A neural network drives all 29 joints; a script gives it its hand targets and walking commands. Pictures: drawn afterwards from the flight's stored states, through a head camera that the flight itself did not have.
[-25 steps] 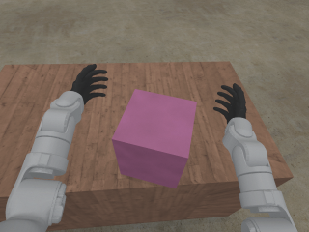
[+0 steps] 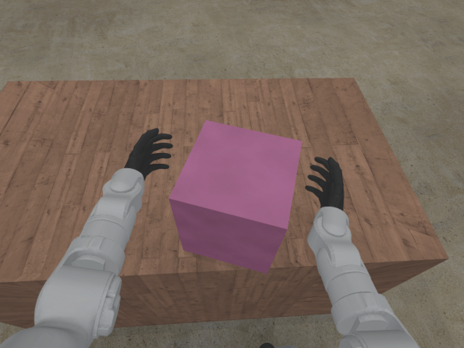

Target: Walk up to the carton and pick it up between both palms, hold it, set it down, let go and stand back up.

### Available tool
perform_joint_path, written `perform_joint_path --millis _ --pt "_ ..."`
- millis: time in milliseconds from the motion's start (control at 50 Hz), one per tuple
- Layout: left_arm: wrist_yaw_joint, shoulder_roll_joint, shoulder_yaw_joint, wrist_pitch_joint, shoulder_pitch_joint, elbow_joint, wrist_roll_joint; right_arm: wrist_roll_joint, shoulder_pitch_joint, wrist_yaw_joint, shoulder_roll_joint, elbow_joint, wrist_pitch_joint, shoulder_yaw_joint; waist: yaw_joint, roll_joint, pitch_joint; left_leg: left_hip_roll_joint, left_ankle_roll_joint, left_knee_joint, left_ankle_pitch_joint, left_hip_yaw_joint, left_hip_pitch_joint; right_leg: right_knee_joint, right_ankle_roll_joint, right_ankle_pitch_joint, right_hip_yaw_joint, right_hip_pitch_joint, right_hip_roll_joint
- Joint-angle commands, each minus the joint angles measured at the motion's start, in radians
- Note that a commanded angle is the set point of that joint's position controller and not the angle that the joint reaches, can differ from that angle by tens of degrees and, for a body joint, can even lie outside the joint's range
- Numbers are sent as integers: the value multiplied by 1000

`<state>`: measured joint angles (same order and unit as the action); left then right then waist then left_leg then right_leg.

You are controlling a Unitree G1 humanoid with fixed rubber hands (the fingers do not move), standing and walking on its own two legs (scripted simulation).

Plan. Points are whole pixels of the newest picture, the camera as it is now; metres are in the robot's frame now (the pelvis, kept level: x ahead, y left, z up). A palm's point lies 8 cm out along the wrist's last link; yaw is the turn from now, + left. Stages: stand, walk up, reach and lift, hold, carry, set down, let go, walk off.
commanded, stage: reach and lift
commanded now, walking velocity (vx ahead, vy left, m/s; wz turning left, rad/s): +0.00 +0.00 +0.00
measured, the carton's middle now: (237, 200) +0.39 -0.06 -0.02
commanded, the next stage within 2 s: none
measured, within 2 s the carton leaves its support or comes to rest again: neither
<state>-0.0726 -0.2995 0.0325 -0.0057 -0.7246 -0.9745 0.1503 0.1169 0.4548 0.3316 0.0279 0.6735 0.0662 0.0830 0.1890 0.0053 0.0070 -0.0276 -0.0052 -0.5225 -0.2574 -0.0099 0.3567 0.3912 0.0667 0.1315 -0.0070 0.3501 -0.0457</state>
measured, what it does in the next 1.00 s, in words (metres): stands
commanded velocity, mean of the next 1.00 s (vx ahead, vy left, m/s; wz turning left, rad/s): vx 0.00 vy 0.00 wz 0.00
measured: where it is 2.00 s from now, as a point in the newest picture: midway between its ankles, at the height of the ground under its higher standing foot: outside the picture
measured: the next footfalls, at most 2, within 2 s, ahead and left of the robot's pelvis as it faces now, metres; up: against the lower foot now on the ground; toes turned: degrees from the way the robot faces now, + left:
none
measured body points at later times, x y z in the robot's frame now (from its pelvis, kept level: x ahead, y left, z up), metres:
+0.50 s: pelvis -0.02 +0.00 -0.02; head +0.05 +0.03 +0.42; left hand +0.46 +0.10 +0.02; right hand +0.35 -0.22 +0.01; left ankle +0.00 +0.11 -0.74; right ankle +0.04 -0.17 -0.74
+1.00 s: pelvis -0.02 +0.00 -0.02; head +0.06 +0.04 +0.42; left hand +0.46 +0.07 +0.03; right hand +0.35 -0.20 +0.02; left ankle +0.00 +0.11 -0.74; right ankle +0.04 -0.16 -0.74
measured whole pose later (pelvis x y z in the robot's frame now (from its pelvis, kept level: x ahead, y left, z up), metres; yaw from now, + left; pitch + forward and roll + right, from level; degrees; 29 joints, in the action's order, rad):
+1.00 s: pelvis -0.02 +0.00 -0.02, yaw -1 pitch +14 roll -3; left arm -0.03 -0.18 -0.09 0.18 -0.98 -1.30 -0.05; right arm -0.09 0.74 0.33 0.13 1.09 0.36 0.36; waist 0.20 0.01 -0.09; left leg -0.04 -0.01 -0.73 -0.30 0.00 0.68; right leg 0.57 0.07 0.15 -0.01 0.67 -0.03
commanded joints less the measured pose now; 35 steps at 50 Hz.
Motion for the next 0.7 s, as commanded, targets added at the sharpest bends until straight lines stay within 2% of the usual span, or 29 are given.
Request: perform_joint_path --millis 0,60,80,140,240,280,300,320,340,360,380,400,440,480,520,600,660,680 --pt "14 -107 13 125 -525 12 29 -33 416 -13 -48 -26 92 23 24 -105 -556 45 21 21 63 -28 -112 45 -50 -130 82 -18 70" --pt "20 -107 6 165 -539 -101 19 -26 436 -14 -56 103 133 35 16 -117 -612 43 35 -33 114 -26 -93 94 -53 -164 83 29 73" --pt "19 -105 9 175 -543 -124 25 -17 434 -9 -52 140 149 30 25 -114 -625 43 37 -51 148 -22 -87 107 -54 -199 80 33 75" --pt "18 -87 -7 198 -529 -188 7 20 449 -6 -74 249 203 11 10 -135 -661 40 69 -112 294 -15 -104 143 -57 -293 83 70 84" --pt "17 -66 -14 215 -542 -152 -10 73 485 -4 -119 299 295 -9 3 -172 -755 39 102 -180 500 -9 -161 159 -55 -398 91 95 106" --pt "17 -63 -2 218 -549 -125 1 87 502 -4 -126 285 313 -15 11 -161 -766 39 107 -187 514 -5 -165 150 -56 -402 96 102 112" --pt "18 -59 -4 214 -553 -152 0 94 513 -3 -121 305 314 -16 14 -152 -741 40 105 -183 486 -6 -149 147 -56 -381 96 110 113" --pt "20 -69 -5 219 -568 -130 4 92 519 -4 -124 293 316 -18 11 -146 -759 42 99 -184 460 -6 -137 147 -55 -369 95 105 114" --pt "23 -67 4 215 -588 -154 10 95 545 -6 -123 297 314 -12 22 -145 -736 43 98 -177 409 -7 -115 145 -53 -338 98 122 112" --pt "26 -64 14 221 -602 -138 18 90 564 -7 -116 279 309 -12 19 -138 -748 44 93 -172 355 -7 -97 144 -54 -297 99 130 112" --pt "31 -53 29 225 -620 -156 25 86 577 -8 -106 288 303 -1 32 -144 -730 44 92 -167 296 -6 -71 144 -55 -241 98 159 109" --pt "37 -54 35 227 -642 -162 36 82 601 -12 -103 274 294 0 28 -143 -731 42 84 -160 247 -4 -55 142 -56 -195 98 173 107" --pt "40 -31 73 237 -664 -189 58 70 624 -15 -78 265 273 -4 42 -138 -722 45 73 -153 153 -4 -20 149 -58 -128 97 207 96" --pt "44 -12 94 241 -691 -214 65 54 641 -15 -59 287 250 1 48 -156 -720 44 67 -141 78 0 2 154 -60 -69 100 228 90" --pt "46 6 86 239 -693 -263 55 40 638 -12 -39 333 233 13 40 -155 -698 42 64 -143 33 0 22 158 -63 -30 93 238 84" --pt "53 4 26 233 -693 -246 7 2 618 5 -9 334 227 49 26 -151 -713 41 57 -136 35 -9 29 159 -53 -48 85 197 86" --pt "60 18 -17 210 -687 -219 -42 -35 607 29 16 334 237 82 32 -141 -725 44 61 -145 93 -22 13 158 -47 -99 87 168 91" --pt "60 39 -18 200 -696 -217 -56 -41 625 33 31 330 237 89 24 -144 -715 42 58 -137 94 -25 15 147 -48 -100 82 149 93"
